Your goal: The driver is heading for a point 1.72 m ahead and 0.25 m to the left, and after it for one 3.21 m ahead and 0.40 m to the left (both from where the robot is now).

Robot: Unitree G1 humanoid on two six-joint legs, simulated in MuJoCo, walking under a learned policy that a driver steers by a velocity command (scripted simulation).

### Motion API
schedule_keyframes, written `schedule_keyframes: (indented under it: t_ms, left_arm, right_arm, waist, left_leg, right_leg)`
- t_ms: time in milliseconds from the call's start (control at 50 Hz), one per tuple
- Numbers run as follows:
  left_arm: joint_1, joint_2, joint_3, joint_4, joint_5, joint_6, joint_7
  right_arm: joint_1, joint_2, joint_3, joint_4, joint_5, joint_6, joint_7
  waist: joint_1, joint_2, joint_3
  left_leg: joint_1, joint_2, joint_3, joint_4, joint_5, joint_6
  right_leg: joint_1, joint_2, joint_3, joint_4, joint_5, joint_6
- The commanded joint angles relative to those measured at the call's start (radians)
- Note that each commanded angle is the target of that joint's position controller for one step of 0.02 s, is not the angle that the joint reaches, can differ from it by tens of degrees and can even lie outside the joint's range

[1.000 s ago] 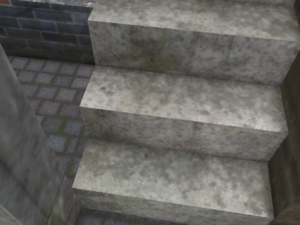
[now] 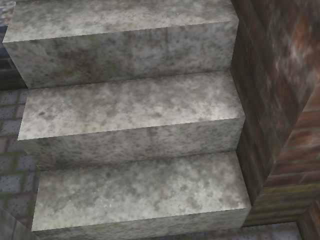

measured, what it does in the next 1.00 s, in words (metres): steps on the spot, turning left: left foot, then left foot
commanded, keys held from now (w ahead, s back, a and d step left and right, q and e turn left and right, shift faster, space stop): no key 0.10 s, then q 0.62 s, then no key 0.14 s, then e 0.14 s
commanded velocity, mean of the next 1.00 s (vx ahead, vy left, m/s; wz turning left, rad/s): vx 0.00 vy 0.00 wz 0.21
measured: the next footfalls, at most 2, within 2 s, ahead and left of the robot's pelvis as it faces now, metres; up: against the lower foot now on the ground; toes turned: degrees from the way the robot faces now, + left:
left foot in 0.30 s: +0.04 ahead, +0.14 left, +0.00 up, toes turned -1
left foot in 0.86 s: -0.02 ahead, +0.18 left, +0.00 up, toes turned +20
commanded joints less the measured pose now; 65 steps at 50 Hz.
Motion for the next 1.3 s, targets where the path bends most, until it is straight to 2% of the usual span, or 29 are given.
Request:
schedule_keyframes:
  t_ms: [20,60,160,200,260,320,340,380,440,500,520,540,560,580,600,620,700,760,820,860,880,900,920,940,1000,1100,1140,1160,1300]
  left_arm:
    - [0.055,0.213,0.056,-0.049,0.004,-0.047,0.009]
    - [-0.01,0.177,0.04,-0.059,0.001,-0.044,0.027]
    - [-0.011,0.072,0.0,-0.011,0.017,-0.048,0.05]
    - [0.013,0.079,-0.001,0.026,0.023,-0.054,0.045]
    - [-0.008,0.139,0.014,0.03,0.013,-0.033,0.042]
    - [0.046,0.135,0.015,0.034,0.022,-0.042,0.051]
    - [0.077,0.13,0.014,0.012,0.027,-0.044,0.052]
    - [0.021,0.099,0.009,0.001,0.019,-0.036,0.076]
    - [0.029,0.093,0.012,-0.023,0.003,-0.013,0.08]
    - [0.078,0.111,0.02,-0.029,0.007,-0.017,0.065]
    - [0.106,0.144,0.032,-0.025,0.015,-0.014,0.067]
    - [0.149,0.179,0.046,-0.02,0.016,-0.005,0.065]
    - [0.156,0.179,0.044,-0.03,0.027,-0.004,0.067]
    - [0.157,0.154,0.035,-0.051,0.025,-0.008,0.07]
    - [0.098,0.146,0.035,-0.068,0.014,-0.013,0.072]
    - [0.051,0.148,0.037,-0.074,0.009,-0.02,0.075]
    - [0.064,0.152,0.049,-0.051,0.013,-0.007,0.082]
    - [0.104,0.178,0.069,-0.021,-0.016,-0.006,0.074]
    - [0.08,0.18,0.07,-0.01,-0.038,-0.015,0.062]
    - [0.129,0.1,0.041,0.023,-0.03,-0.031,0.045]
    - [0.147,0.001,0.005,0.002,0.02,-0.039,0.03]
    - [0.104,0.042,0.019,-0.04,0.007,-0.045,0.026]
    - [0.055,0.121,0.041,-0.029,-0.023,-0.039,0.035]
    - [0.069,0.112,0.046,-0.009,-0.039,-0.032,0.039]
    - [0.162,0.106,0.059,0.073,-0.028,-0.001,0.062]
    - [0.102,0.083,0.066,0.046,-0.049,-0.004,0.039]
    - [0.082,0.056,0.061,0.024,-0.033,0.008,0.024]
    - [0.074,0.058,0.064,0.019,-0.044,0.001,0.032]
    - [0.055,0.048,0.055,-0.072,-0.045,0.015,0.011]
  right_arm:
    - [-0.032,-0.156,-0.04,-0.092,0.016,-0.012,0.004]
    - [-0.032,-0.111,-0.029,-0.087,-0.011,0.006,-0.01]
    - [0.011,-0.034,-0.001,-0.071,0.005,-0.004,-0.015]
    - [0.016,-0.029,0.006,-0.063,0.0,-0.011,-0.009]
    - [0.014,-0.089,-0.009,-0.066,0.011,-0.023,0.019]
    - [0.063,-0.179,-0.026,-0.058,0.013,-0.018,0.018]
    - [0.058,-0.234,-0.044,-0.058,0.033,-0.013,0.016]
    - [0.023,-0.164,-0.034,-0.088,0.025,-0.024,0.018]
    - [0.008,-0.158,-0.039,-0.123,0.018,-0.032,0.013]
    - [0.003,-0.133,-0.035,-0.165,0.03,-0.019,0.003]
    - [0.007,-0.116,-0.032,-0.175,0.033,-0.018,-0.001]
    - [0.013,-0.092,-0.025,-0.197,0.027,-0.03,0.007]
    - [0.017,-0.095,-0.027,-0.207,0.011,-0.039,0.015]
    - [0.037,-0.134,-0.043,-0.2,0.011,-0.041,0.025]
    - [0.067,-0.128,-0.047,-0.191,0.039,-0.025,0.023]
    - [0.075,-0.099,-0.036,-0.186,0.046,-0.007,0.021]
    - [0.041,-0.043,-0.019,-0.217,0.019,0.019,0.019]
    - [0.024,-0.014,-0.005,-0.242,0.026,0.015,0.011]
    - [0.087,-0.036,-0.014,-0.215,0.027,0.002,0.013]
    - [0.178,-0.089,-0.039,-0.169,0.024,0.007,-0.001]
    - [0.215,-0.152,-0.048,-0.178,0.013,0.018,-0.013]
    - [0.117,-0.15,-0.032,-0.213,0.002,0.013,-0.006]
    - [0.113,-0.071,-0.016,-0.204,-0.008,0.0,0.009]
    - [0.092,-0.052,-0.011,-0.177,-0.008,-0.012,0.014]
    - [0.017,-0.01,0.001,-0.156,0.005,-0.034,-0.003]
    - [0.067,-0.068,-0.025,-0.133,0.01,-0.02,-0.04]
    - [0.055,-0.066,-0.028,-0.127,-0.003,-0.014,-0.038]
    - [0.037,-0.079,-0.036,-0.139,-0.013,-0.01,-0.039]
    - [0.001,-0.128,-0.058,-0.159,0.021,-0.012,-0.019]
  waist:
    - [0.021,-0.11,-0.187]
    - [-0.006,-0.079,-0.157]
    - [-0.006,-0.145,-0.169]
    - [0.009,-0.175,-0.149]
    - [0.003,-0.184,-0.062]
    - [0.022,-0.106,-0.056]
    - [0.064,0.011,-0.078]
    - [0.046,0.12,-0.083]
    - [0.034,0.181,-0.135]
    - [0.036,0.104,-0.167]
    - [0.04,0.001,-0.154]
    - [0.044,-0.176,-0.13]
    - [0.05,-0.292,-0.159]
    - [0.044,-0.192,-0.176]
    - [0.01,-0.103,-0.163]
    - [-0.009,-0.063,-0.136]
    - [0.02,-0.14,-0.116]
    - [0.048,-0.162,-0.136]
    - [0.014,-0.17,-0.165]
    - [-0.016,-0.106,-0.165]
    - [-0.001,0.184,-0.204]
    - [0.024,0.259,-0.211]
    - [-0.028,0.135,-0.209]
    - [-0.002,0.117,-0.143]
    - [0.043,0.115,-0.093]
    - [-0.009,0.064,-0.071]
    - [-0.014,0.051,-0.073]
    - [-0.024,0.051,-0.083]
    - [-0.003,0.091,-0.128]
  left_leg:
    - [-0.292,-0.012,-0.132,0.286,-0.013,-0.009]
    - [-0.209,-0.009,-0.125,0.239,0.128,-0.026]
    - [0.001,-0.021,-0.09,-0.065,0.253,-0.039]
    - [0.085,-0.029,-0.072,-0.197,0.224,-0.033]
    - [0.094,-0.046,-0.036,-0.397,0.27,0.018]
    - [0.112,0.025,-0.142,-0.453,0.56,0.106]
    - [0.085,0.047,-0.221,-0.453,0.568,0.163]
    - [-0.002,0.088,-0.333,-0.553,0.493,0.191]
    - [0.089,0.119,-0.413,-0.536,0.565,0.218]
    - [0.03,0.079,-0.391,-0.45,0.555,0.179]
    - [-0.082,0.006,-0.302,-0.354,0.442,0.123]
    - [-0.221,-0.101,-0.171,-0.179,0.263,0.059]
    - [-0.312,-0.106,-0.113,0.069,-0.048,0.019]
    - [-0.339,-0.064,-0.157,0.264,-0.075,0.001]
    - [-0.339,-0.035,-0.172,0.325,-0.008,-0.004]
    - [-0.332,-0.013,-0.162,0.301,0.066,-0.013]
    - [-0.245,0.028,-0.068,0.149,0.188,-0.064]
    - [-0.112,0.011,-0.015,-0.07,0.152,-0.045]
    - [0.06,-0.039,0.04,-0.331,0.269,0.0]
    - [0.294,-0.061,0.007,-0.524,0.446,0.059]
    - [0.486,0.196,-0.331,-0.58,0.776,0.14]
    - [0.36,0.347,-0.43,-0.58,0.885,0.339]
    - [0.297,0.301,-0.372,-0.63,0.696,0.36]
    - [0.268,0.242,-0.304,-0.65,0.58,0.311]
    - [0.199,0.184,-0.151,-0.651,0.705,0.251]
    - [0.346,0.241,-0.138,-0.658,0.706,0.299]
    - [0.343,0.24,-0.099,-0.648,0.717,0.308]
    - [0.334,0.221,-0.063,-0.637,0.677,0.277]
    - [0.331,0.285,-0.05,-0.546,0.894,0.293]
  right_leg:
    - [0.308,-0.34,0.437,-0.26,0.475,-0.254]
    - [0.175,-0.282,0.357,-0.295,0.352,-0.19]
    - [0.087,-0.188,0.189,-0.344,0.092,-0.13]
    - [0.063,-0.188,0.183,-0.36,-0.049,-0.123]
    - [0.056,-0.194,0.227,-0.347,-0.228,-0.109]
    - [0.064,-0.143,0.188,-0.235,-0.159,-0.023]
    - [0.06,-0.064,0.1,-0.193,-0.132,0.015]
    - [0.117,0.004,0.007,-0.04,-0.032,0.062]
    - [0.043,0.012,0.038,0.012,-0.025,0.042]
    - [0.124,-0.035,0.089,-0.07,-0.003,-0.002]
    - [0.198,-0.108,0.145,-0.149,0.02,-0.04]
    - [0.274,-0.246,0.316,-0.268,0.115,-0.126]
    - [0.316,-0.418,0.476,-0.321,0.302,-0.238]
    - [0.317,-0.454,0.475,-0.31,0.405,-0.275]
    - [0.286,-0.427,0.383,-0.303,0.416,-0.242]
    - [0.244,-0.38,0.283,-0.301,0.4,-0.203]
    - [0.194,-0.291,0.087,-0.319,0.283,-0.165]
    - [0.182,-0.307,0.042,-0.317,0.231,-0.163]
    - [0.179,-0.321,0.037,-0.251,0.191,-0.127]
    - [0.056,-0.261,-0.038,-0.119,0.12,-0.014]
    - [-0.167,-0.157,-0.133,0.189,-0.249,0.104]
    - [-0.252,-0.109,-0.02,0.326,-0.357,0.144]
    - [-0.207,-0.127,0.055,0.378,-0.321,0.148]
    - [-0.211,-0.123,0.088,0.391,-0.267,0.147]
    - [-0.123,-0.095,0.154,0.415,-0.103,0.169]
    - [-0.245,-0.098,0.102,0.444,-0.097,0.192]
    - [-0.231,-0.111,0.084,0.387,-0.09,0.182]
    - [-0.205,-0.112,0.048,0.363,-0.104,0.179]
    - [-0.089,-0.083,-0.025,0.173,-0.115,0.097]
Keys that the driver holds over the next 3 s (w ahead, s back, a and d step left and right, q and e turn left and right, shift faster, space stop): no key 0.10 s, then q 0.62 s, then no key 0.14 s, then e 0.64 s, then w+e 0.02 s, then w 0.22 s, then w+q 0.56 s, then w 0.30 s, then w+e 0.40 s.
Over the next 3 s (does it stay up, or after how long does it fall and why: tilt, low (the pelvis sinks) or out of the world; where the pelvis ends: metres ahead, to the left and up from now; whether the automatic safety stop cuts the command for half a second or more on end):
stays up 0.25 0.14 0.00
